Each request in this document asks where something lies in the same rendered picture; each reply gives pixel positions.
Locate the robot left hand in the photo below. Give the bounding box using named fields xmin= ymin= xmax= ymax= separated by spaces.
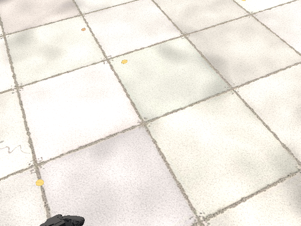
xmin=40 ymin=214 xmax=85 ymax=226

